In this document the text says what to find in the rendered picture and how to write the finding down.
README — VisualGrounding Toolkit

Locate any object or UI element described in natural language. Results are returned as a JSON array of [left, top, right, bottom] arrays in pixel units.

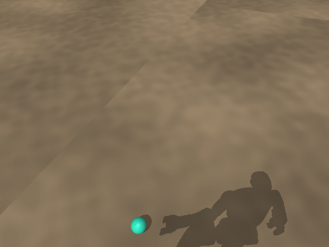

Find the ball
[[131, 217, 147, 234]]

